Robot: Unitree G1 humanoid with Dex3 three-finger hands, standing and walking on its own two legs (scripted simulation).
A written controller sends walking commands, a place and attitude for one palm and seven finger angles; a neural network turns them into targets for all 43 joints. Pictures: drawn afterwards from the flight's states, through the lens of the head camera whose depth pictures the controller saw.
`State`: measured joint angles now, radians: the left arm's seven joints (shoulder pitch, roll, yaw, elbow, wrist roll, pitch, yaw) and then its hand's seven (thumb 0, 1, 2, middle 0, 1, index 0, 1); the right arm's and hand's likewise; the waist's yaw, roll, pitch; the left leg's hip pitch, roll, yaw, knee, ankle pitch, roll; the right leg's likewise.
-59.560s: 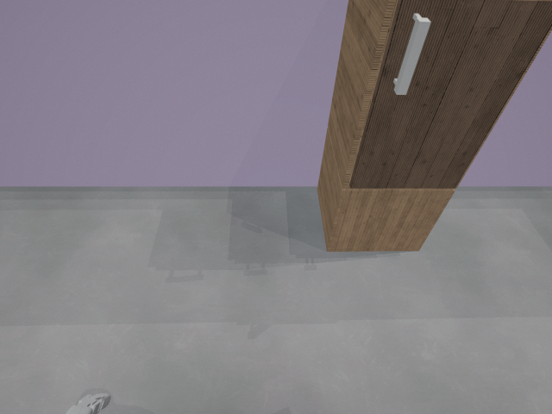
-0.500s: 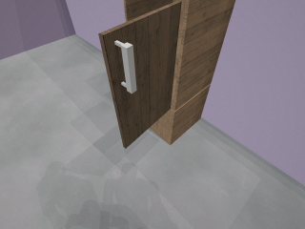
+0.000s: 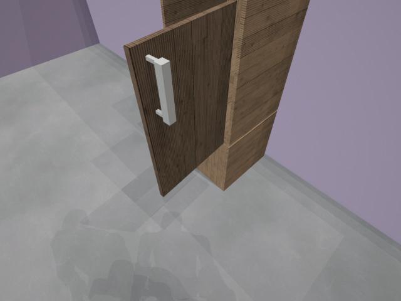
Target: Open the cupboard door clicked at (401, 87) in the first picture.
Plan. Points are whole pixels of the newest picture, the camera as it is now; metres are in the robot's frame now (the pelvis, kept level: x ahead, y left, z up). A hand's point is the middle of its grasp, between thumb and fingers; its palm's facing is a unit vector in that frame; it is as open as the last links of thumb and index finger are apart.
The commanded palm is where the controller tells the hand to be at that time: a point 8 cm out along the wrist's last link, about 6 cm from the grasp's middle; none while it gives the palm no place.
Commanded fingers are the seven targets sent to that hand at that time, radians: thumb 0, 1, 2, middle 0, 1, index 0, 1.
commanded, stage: look to check the result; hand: left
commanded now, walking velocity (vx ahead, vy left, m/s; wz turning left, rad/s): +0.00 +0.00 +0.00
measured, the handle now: (160, 91) +0.55 +0.13 +0.13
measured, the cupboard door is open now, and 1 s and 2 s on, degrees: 95 95 95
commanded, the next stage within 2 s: stand and wait in 0.06 s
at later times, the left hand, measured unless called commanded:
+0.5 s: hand out of the picture +0.00 +0.16 -0.17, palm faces +0.06 -0.98 -0.19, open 7.4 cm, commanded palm none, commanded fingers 0.00 0.90 0.90 -0.20 -0.30 -0.20 -0.30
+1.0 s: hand out of the picture +0.00 +0.16 -0.17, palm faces +0.06 -0.98 -0.18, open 7.4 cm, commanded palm none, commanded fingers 0.00 0.90 0.90 -0.20 -0.30 -0.20 -0.30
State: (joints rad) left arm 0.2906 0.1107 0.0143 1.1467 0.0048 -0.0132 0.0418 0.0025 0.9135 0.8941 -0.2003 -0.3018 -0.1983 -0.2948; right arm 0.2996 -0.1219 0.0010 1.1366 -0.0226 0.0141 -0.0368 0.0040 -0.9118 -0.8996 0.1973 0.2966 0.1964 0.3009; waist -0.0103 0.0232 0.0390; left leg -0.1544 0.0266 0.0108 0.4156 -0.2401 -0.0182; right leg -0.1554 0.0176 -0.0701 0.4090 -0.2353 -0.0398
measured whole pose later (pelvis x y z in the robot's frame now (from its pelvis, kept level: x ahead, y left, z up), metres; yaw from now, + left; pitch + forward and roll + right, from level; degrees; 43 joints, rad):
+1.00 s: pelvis +0.02 -0.01 +0.00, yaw +0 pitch -1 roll +0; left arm 0.29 0.12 0.01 1.15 0.00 -0.02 0.04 0.00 0.91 0.89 -0.20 -0.30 -0.20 -0.29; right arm 0.29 -0.13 0.00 1.15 -0.02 0.01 -0.04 0.00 -0.91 -0.90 0.20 0.30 0.20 0.30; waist -0.01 0.02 0.04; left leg -0.12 0.03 0.00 0.39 -0.25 -0.03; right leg -0.12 0.03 -0.08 0.38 -0.24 -0.05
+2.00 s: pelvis +0.02 +0.00 +0.00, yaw +0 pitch -1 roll +0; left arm 0.29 0.13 0.01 1.14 0.00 -0.02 0.04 0.00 0.91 0.89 -0.20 -0.30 -0.20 -0.29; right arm 0.28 -0.13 0.00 1.15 -0.02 0.01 -0.04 0.00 -0.91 -0.90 0.20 0.30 0.20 0.30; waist -0.01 0.01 0.04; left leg -0.12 0.03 0.01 0.38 -0.25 -0.03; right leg -0.11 0.03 -0.07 0.37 -0.24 -0.04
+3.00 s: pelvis +0.02 +0.00 +0.00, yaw +0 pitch -1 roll +0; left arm 0.28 0.13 0.01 1.15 0.00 -0.02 0.04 0.00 0.91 0.89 -0.20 -0.30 -0.20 -0.29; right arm 0.28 -0.14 0.01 1.15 -0.02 0.01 -0.04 0.00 -0.91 -0.90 0.20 0.30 0.20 0.30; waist -0.01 0.01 0.04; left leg -0.11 0.03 0.02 0.37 -0.24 -0.02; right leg -0.11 0.02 -0.06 0.36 -0.24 -0.04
